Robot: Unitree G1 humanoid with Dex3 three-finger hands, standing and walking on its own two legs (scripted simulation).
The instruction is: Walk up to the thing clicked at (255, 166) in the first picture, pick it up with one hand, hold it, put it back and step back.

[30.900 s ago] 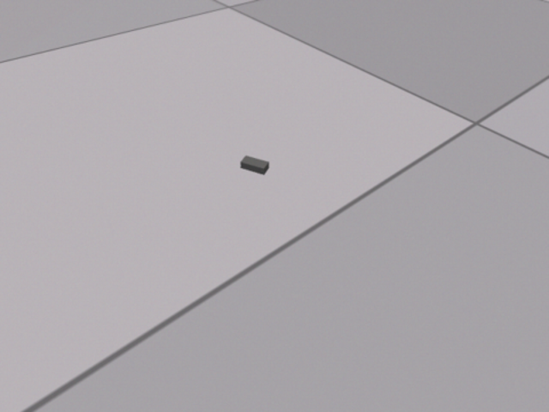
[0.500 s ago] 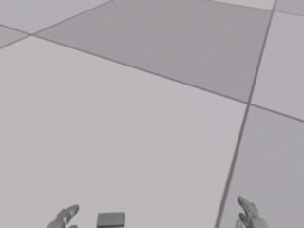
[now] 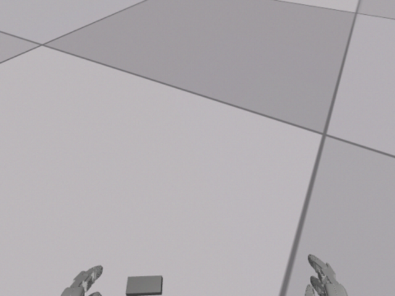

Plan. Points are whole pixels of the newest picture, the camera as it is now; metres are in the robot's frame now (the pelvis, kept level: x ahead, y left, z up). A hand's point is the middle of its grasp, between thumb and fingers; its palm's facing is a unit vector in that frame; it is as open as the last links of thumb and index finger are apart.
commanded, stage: home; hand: left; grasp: from above
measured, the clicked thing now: (144, 285) +0.37 +0.22 -0.69
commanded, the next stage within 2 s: stand in 0.54 s
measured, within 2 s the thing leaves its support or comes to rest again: neither
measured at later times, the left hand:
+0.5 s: hand out of the picture +0.16 +0.18 -0.05, palm faces +0.05 -0.98 -0.19, open 7.4 cm
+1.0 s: hand out of the picture +0.08 +0.25 -0.11, palm faces +0.05 -0.95 -0.32, open 7.4 cm
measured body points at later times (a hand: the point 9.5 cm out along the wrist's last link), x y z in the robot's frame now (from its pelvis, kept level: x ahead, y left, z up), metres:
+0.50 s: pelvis +0.00 +0.00 +0.00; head +0.01 +0.01 +0.45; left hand +0.15 +0.23 -0.03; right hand +0.16 -0.25 -0.06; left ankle +0.01 +0.12 -0.68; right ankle -0.01 -0.14 -0.68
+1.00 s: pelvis -0.01 +0.01 +0.04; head +0.00 +0.02 +0.49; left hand +0.07 +0.30 -0.09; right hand +0.09 -0.27 -0.08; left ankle +0.01 +0.12 -0.68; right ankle -0.01 -0.14 -0.68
